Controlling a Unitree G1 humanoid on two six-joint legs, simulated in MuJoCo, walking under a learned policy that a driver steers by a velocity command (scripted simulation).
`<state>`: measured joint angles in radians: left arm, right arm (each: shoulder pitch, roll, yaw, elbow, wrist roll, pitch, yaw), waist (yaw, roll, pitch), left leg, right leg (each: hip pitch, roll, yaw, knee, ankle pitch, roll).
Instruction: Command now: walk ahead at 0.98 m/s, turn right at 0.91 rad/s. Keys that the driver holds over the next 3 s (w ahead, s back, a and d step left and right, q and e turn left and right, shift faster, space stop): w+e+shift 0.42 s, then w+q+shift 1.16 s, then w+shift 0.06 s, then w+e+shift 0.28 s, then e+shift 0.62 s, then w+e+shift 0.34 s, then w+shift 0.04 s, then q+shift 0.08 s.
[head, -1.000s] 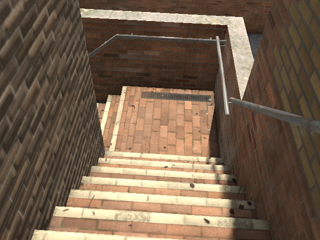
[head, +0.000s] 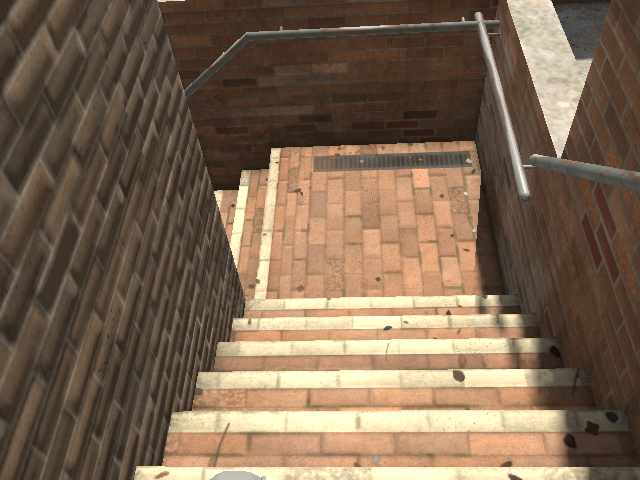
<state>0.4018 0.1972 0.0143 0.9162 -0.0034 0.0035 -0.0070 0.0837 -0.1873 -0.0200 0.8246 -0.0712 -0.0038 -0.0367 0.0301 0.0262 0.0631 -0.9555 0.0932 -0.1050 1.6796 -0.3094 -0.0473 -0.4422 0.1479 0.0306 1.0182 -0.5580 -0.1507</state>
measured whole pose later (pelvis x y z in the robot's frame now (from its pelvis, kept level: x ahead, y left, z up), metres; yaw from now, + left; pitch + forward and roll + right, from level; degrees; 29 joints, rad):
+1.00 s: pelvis +0.60 -0.11 -0.42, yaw -12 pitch -1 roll -3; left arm 0.44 0.25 0.05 1.03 -0.02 -0.13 0.02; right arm 0.23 -0.28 -0.06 0.84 -0.03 0.01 0.03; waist -0.02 0.02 0.01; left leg -0.67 0.04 -0.06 0.88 0.54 0.05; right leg -0.25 -0.06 -0.19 1.05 -0.77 0.02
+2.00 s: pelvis +1.23 -0.04 -0.97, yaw +19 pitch -1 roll +1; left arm 0.42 0.20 0.05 0.96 0.06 -0.01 0.03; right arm 0.33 -0.24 -0.05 0.98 -0.02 -0.08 0.01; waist 0.08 0.01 0.02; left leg -0.33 0.01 0.10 0.80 -0.45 0.04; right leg -0.66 -0.01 0.09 1.51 -0.40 -0.06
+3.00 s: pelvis +1.68 +0.02 -1.36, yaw -31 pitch -2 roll +1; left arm 0.02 0.21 0.02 0.71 0.04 0.01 -0.04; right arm 0.52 -0.23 0.01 0.97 -0.03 -0.12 0.03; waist -0.08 -0.03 -0.01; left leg -0.12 0.01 0.21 0.65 -0.51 0.04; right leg -0.96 0.02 0.08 1.33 0.17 -0.06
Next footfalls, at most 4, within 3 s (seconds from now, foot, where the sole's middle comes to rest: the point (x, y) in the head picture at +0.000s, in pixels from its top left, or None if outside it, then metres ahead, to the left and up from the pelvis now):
0.30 left None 0.26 0.13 -0.91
0.72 right None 0.50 -0.20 -1.11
1.10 left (391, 452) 0.73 -0.06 -1.31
1.46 right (439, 400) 0.98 -0.24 -1.51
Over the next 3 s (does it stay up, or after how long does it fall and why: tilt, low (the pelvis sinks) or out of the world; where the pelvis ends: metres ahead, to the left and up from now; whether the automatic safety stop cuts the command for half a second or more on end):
stays up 1.68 0.02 -1.36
